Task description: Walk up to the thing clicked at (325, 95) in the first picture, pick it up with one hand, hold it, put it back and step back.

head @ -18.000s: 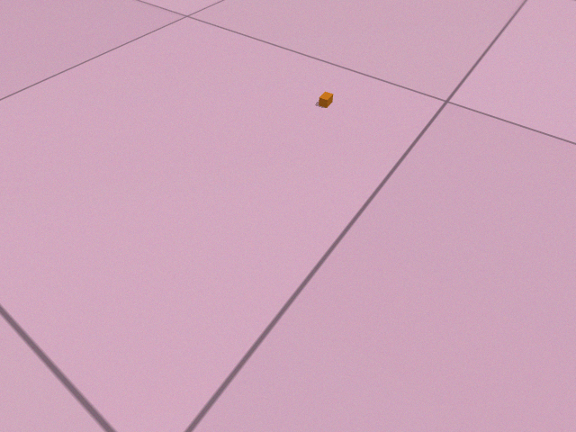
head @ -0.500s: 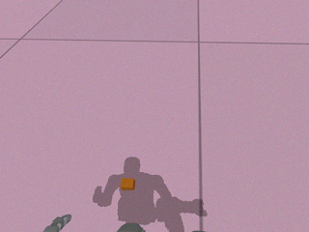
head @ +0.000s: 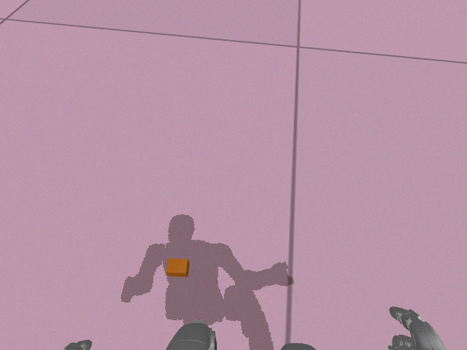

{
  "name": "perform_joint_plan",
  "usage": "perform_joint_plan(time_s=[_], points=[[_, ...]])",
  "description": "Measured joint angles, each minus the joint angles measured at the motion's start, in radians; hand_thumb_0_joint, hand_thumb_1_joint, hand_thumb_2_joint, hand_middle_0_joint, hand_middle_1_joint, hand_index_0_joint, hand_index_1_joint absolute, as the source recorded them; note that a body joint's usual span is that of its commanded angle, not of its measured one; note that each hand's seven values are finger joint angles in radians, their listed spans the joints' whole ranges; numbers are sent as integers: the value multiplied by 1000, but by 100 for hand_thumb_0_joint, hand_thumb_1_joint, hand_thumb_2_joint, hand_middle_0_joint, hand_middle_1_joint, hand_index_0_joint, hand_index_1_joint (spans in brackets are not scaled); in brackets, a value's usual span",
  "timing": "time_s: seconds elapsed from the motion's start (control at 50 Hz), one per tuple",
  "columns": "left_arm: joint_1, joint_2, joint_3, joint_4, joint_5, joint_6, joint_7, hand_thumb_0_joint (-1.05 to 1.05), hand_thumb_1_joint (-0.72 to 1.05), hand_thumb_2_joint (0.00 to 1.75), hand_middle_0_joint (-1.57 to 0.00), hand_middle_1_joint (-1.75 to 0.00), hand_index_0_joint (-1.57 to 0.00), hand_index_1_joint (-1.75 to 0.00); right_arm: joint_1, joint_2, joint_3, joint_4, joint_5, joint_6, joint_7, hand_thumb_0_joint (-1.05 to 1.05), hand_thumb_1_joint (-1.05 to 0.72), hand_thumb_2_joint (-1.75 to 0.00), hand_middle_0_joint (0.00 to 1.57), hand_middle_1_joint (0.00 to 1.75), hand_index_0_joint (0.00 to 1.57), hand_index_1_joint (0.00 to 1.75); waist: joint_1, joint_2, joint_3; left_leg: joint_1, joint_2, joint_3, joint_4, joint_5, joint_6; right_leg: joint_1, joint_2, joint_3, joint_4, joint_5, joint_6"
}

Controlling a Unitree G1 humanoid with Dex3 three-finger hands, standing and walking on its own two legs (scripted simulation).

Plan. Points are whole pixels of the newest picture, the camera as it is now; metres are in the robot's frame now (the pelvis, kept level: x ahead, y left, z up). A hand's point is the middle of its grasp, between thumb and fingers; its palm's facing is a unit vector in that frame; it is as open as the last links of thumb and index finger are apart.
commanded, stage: walk up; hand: left
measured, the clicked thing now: (178, 267) +0.45 +0.26 -0.72
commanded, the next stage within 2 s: stand in 1.86 s
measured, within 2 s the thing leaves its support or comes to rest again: neither
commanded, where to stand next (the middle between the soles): +0.07 +0.02 m, yaw +1 degrees
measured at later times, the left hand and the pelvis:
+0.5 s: hand out of the picture +0.03 +0.28 -0.13, palm faces +0.01 -0.92 -0.39, open 7.4 cm; pelvis -0.03 +0.01 +0.01, yaw +2 degrees
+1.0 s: hand out of the picture +0.09 +0.28 -0.12, palm faces +0.03 -0.93 -0.37, open 7.4 cm; pelvis +0.00 +0.02 +0.03, yaw +2 degrees
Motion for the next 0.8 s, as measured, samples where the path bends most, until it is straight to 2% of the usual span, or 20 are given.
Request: perform_joint_plan(time_s=[0.02,0.04,0.06,0.08,0.12,0.14,0.18,0.26,0.3,0.32,0.38,0.4,0.44,0.46,0.52,0.6,0.8], points=[[6,1,2,11,4,-9,3,0,91,90,-20,-30,-20,-30,-10,-4,-1,-1,0,6,4,1,-90,-90,21,30,21,30,3,10,-3,-8,7,1,19,-7,-5,31,-2,-9,-79,68,6],[4,-9,3,28,10,-16,8,0,91,90,-20,-30,-20,-30,-22,-12,-4,3,2,13,7,1,-90,-90,21,30,21,30,0,44,6,-10,24,-17,39,-13,-10,51,16,-25,-107,112,13],[7,-20,1,40,19,-23,11,0,91,90,-20,-30,-20,-30,-27,-19,-9,11,7,22,10,1,-90,-90,21,30,21,30,-5,77,8,-9,37,-39,49,-14,-11,67,33,-43,-120,123,15],[20,-23,-2,44,28,-29,11,0,91,90,-20,-30,-20,-30,-26,-19,-11,21,9,33,12,1,-90,-90,21,30,21,30,-5,87,-5,-11,30,-53,57,-53,-7,68,34,-49,-122,124,14],[49,-15,-5,48,42,-36,8,0,90,90,-20,-30,-20,-30,-21,-10,-14,40,8,48,18,1,-90,-90,21,30,21,30,18,63,-34,-13,-13,-62,118,-182,-4,51,8,-21,-110,119,7],[60,-12,-4,53,44,-37,8,0,90,90,-20,-30,-20,-30,-19,-10,-16,46,9,51,23,1,-90,-90,21,30,21,30,23,54,-40,-5,-26,-63,144,-209,-2,49,-4,-9,-114,122,6],[68,-14,-2,62,46,-44,11,0,90,90,-20,-30,-20,-30,-11,-22,-22,57,15,46,29,1,-90,-90,21,30,21,30,14,59,-45,17,-36,-81,156,-219,3,55,-20,-14,-138,138,13],[63,-6,1,46,48,-60,10,0,90,90,-20,-30,-20,-30,5,-42,-29,86,16,35,29,1,-90,-90,21,30,21,30,8,64,-38,106,-15,-65,18,-178,9,41,-41,-30,-143,149,30],[43,10,3,41,41,-54,8,0,90,90,-20,-30,-20,-30,5,-33,-33,111,12,21,25,1,-91,-90,21,30,20,30,8,34,-16,150,-34,-50,-79,-55,-18,27,-70,-27,-106,135,40],[31,17,5,40,36,-47,9,0,90,90,-20,-30,-20,-30,4,-23,-32,122,7,15,24,1,-91,-90,21,30,20,30,14,11,-4,159,-47,-38,-92,-40,-28,17,-84,-14,-83,137,35],[21,20,-1,47,28,-37,8,0,90,90,-20,-30,-20,-30,19,-6,-22,138,8,8,31,1,-91,-90,21,30,21,30,13,9,-18,152,-31,-42,-82,-47,-26,3,-51,-20,-75,66,5],[22,21,-2,53,29,-38,5,0,90,90,-20,-30,-20,-30,23,-1,-17,144,8,12,33,1,-91,-90,21,30,21,30,10,10,-27,151,-23,-45,-78,-51,-25,13,-41,-26,-104,70,-2],[29,15,-5,66,33,-45,-2,0,90,90,-20,-30,-20,-30,30,3,-10,155,10,22,36,1,-90,-90,21,30,21,30,1,16,-47,152,-11,-54,-70,-56,-31,35,-28,-34,-157,185,7],[34,8,-6,72,37,-50,-4,0,90,90,-20,-30,-20,-30,33,3,-7,161,12,25,37,1,-90,-90,21,30,21,30,-4,21,-59,151,-8,-61,-63,-63,-31,43,-23,-39,-170,206,13],[46,-14,-15,94,45,-50,-12,0,90,90,-20,-30,-20,-30,42,-4,-9,180,13,27,39,1,-90,-90,21,30,21,30,-6,27,-92,152,-23,-72,-46,-138,-16,55,-26,-34,-187,196,14],[33,-34,-22,120,41,-37,-16,0,90,90,-20,-30,-20,-30,59,-10,-13,203,12,8,39,1,-90,-90,21,30,21,30,-15,29,-106,182,-33,-67,-107,-36,-23,76,-37,-29,-216,202,28],[-42,-10,-19,156,22,-52,-10,0,90,90,-20,-30,-20,-30,39,30,14,255,15,-7,30,1,-90,-90,21,30,21,30,-16,1,-89,223,-26,-75,-208,-13,-28,137,-32,-40,-360,264,43]])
